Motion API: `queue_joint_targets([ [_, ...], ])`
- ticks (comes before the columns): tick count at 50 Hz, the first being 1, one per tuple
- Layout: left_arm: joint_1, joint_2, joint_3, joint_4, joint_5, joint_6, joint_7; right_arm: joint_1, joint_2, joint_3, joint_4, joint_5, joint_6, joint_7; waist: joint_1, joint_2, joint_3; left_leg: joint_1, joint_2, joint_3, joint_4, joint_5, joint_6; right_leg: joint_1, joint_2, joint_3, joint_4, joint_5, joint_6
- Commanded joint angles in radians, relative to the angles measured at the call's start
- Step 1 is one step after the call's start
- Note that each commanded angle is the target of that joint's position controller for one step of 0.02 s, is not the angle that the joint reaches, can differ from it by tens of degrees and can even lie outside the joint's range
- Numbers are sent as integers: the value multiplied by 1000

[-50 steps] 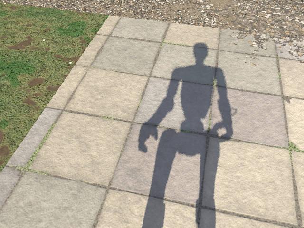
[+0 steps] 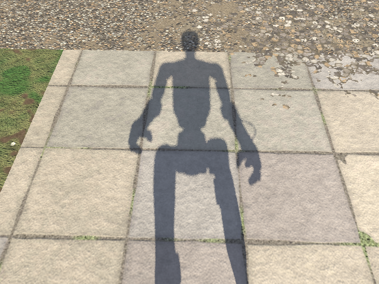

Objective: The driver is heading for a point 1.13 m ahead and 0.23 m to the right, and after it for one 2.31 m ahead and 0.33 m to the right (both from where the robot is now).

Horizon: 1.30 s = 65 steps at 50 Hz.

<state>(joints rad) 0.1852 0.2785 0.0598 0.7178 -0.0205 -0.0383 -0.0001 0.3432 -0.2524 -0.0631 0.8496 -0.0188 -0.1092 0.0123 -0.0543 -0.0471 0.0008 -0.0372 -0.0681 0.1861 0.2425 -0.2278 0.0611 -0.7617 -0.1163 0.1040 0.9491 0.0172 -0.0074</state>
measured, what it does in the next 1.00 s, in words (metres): walks ahead, turning right: right foot, then left foot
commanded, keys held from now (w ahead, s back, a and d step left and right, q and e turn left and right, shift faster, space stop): w+e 0.56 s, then w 0.44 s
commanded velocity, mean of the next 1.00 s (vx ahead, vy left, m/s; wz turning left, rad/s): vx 0.50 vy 0.00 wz -0.42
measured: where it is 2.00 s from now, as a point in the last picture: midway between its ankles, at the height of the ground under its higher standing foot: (253, 152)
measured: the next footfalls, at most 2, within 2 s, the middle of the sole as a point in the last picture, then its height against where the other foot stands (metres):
right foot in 0.22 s outside the picture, level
left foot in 0.68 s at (193, 255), level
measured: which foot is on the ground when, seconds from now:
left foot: down 0.00-0.20, up 0.22-0.66, down 0.68-1.00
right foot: up 0.00-0.20, down 0.22-0.70, up 0.72-1.00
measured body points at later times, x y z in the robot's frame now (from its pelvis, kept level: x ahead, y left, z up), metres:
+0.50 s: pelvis +0.29 -0.07 +0.00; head +0.33 -0.10 +0.45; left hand +0.44 +0.18 -0.10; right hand +0.43 -0.37 -0.08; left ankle +0.47 +0.09 -0.67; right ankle +0.26 -0.13 -0.74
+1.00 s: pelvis +0.57 -0.10 +0.01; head +0.60 -0.10 +0.45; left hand +0.85 +0.03 -0.09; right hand +0.47 -0.36 -0.12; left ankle +0.58 +0.00 -0.74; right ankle +0.61 -0.31 -0.68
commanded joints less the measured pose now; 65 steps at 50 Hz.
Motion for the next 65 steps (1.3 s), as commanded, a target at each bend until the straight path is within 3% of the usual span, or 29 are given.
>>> queue_joint_targets([
  [1,-82,15,-6,-83,2,-15,-24,-43,-155,-30,-66,7,-7,-15,-6,61,69,-37,296,-72,-108,352,102,22,-4,-53,-149,91,-10],
  [6,-196,15,-8,-169,-1,-17,-59,0,-188,-39,-41,28,37,-25,-29,76,89,149,350,-26,2,544,83,-12,34,-142,-290,-62,-55],
  [8,-137,49,10,-177,1,-10,-63,-24,-220,-48,-50,34,48,-33,22,133,23,167,347,6,131,884,62,132,104,-205,-296,-169,-95],
  [10,111,137,59,-130,0,-8,-52,-58,-235,-52,-64,42,58,-43,168,140,-110,84,305,39,467,996,22,474,187,-219,-387,-149,-163],
  [11,271,218,93,-97,1,4,-31,-56,-201,-36,-84,30,50,-44,235,47,-206,-165,258,39,767,698,-16,794,93,-43,-406,-121,-218],
  [12,234,319,104,-103,-6,-6,-26,52,-44,14,-139,-4,21,-20,95,-224,-293,-639,39,-66,1131,-316,-73,1139,-167,536,-484,-248,-414],
  [13,282,226,79,-124,4,-17,-27,-54,-129,2,-150,27,-22,-2,183,-112,-414,-747,33,-291,1225,-343,-56,1193,-216,732,-623,-337,-438],
  [14,242,175,63,-117,13,-24,-27,-154,-164,-9,-187,62,-39,6,185,-67,-264,-813,82,-297,1194,-240,-33,1095,-185,577,-643,-264,-377],
  [15,169,148,54,-125,5,-27,-27,-168,-148,-1,-195,50,-47,1,130,31,-168,-780,127,-289,1097,-154,-27,933,-142,448,-643,-153,-339],
  [17,68,103,37,-152,16,-29,-23,-146,-157,-12,-184,16,-31,-6,53,43,-93,-652,176,-286,974,-88,-48,711,-77,307,-677,28,-307],
  [20,62,121,40,-138,10,-35,-11,-135,-128,-8,-182,0,2,-11,25,38,-57,-606,175,-255,852,-46,-101,576,-38,227,-710,140,-309],
  [25,126,157,50,-98,-2,-20,16,-331,-75,17,-227,4,6,-7,94,-24,-20,-526,104,-222,457,250,-134,482,53,127,-684,44,-233],
  [31,187,143,47,-60,-5,-11,20,-380,-132,-5,-244,23,-18,16,115,-73,-27,-453,81,-256,273,246,-84,623,-28,267,-576,-91,-194],
  [34,157,100,33,-68,7,-8,14,-190,-175,-35,-203,7,-32,10,14,-79,-108,-179,95,-236,222,190,-1,615,36,230,-361,93,-138],
  [35,169,53,13,-89,25,-10,14,-33,-230,-48,-190,-3,-32,4,-42,42,-253,79,262,-426,233,179,64,486,103,150,-72,-90,-97],
  [36,354,1,-2,-80,-10,-21,12,53,-308,-71,-135,-3,-21,15,31,412,-338,369,460,-920,118,-42,254,119,243,61,253,-574,-23],
  [37,320,100,12,-57,-20,-25,15,49,-208,-51,-146,31,-18,19,-8,278,-265,342,463,-1017,48,-309,242,-16,182,115,371,-569,-19],
  [38,174,146,24,-79,-16,-25,14,-3,-152,-36,-155,32,-12,13,-35,172,-133,218,421,-852,38,-295,197,-49,144,98,389,-473,-22],
  [40,53,120,20,-117,17,-33,14,-81,-122,-19,-159,14,0,11,2,87,-19,4,339,-647,9,-66,171,-2,75,39,295,-353,-23],
  [43,84,70,12,-108,14,-32,4,-78,-97,-7,-138,14,-6,9,45,150,-25,-76,274,-503,-36,137,164,86,33,-7,176,-309,-15],
  [49,-82,16,-15,-145,17,-40,-5,-17,-169,-20,-84,34,8,-3,0,126,2,-83,255,-346,-77,301,154,97,26,-66,-175,-86,14],
  [54,-220,25,-14,-178,1,-50,-28,62,-185,-17,-38,43,26,-2,-47,129,36,-35,275,-323,-47,281,131,165,66,-94,-362,5,2],
  [57,-235,48,-4,-196,1,-58,-41,75,-202,-22,-21,47,42,-7,-25,139,44,28,311,-349,13,355,110,213,84,-94,-431,-83,-36],
  [59,-66,99,26,-152,11,-64,-34,46,-211,-22,-24,50,50,-12,81,129,-47,-6,263,-315,194,585,77,480,125,-124,-501,-84,-77],
  [60,106,156,49,-115,24,-63,-22,28,-181,-9,-43,38,46,-13,160,102,-171,-147,213,-281,408,513,43,761,41,-49,-463,-49,-123],
  [61,249,259,73,-101,46,-55,-9,90,-77,24,-79,20,30,-11,175,-112,-342,-515,77,-202,796,84,-27,1162,-233,306,-453,-69,-239],
  [62,275,211,62,-87,34,-46,-11,127,-90,26,-69,40,14,-7,173,-229,-433,-673,37,-301,984,-350,-38,1194,-329,591,-584,-222,-315],
  [63,221,148,41,-84,24,-45,-9,56,-178,-4,-75,63,12,-6,172,-127,-264,-750,92,-324,1058,-293,-38,1061,-287,473,-615,-296,-271],
  [65,94,80,18,-81,21,-49,-14,-41,-160,-7,-97,54,24,-9,113,-45,-80,-719,164,-282,993,-141,-43,791,-195,239,-690,-247,-215],
])
Velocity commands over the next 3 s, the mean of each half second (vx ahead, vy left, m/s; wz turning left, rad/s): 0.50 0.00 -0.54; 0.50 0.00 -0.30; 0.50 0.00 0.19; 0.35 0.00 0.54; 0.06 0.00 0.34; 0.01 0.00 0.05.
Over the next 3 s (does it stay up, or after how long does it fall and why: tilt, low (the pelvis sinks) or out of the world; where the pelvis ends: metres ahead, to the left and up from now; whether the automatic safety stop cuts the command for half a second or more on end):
stays up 1.13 -0.26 -0.01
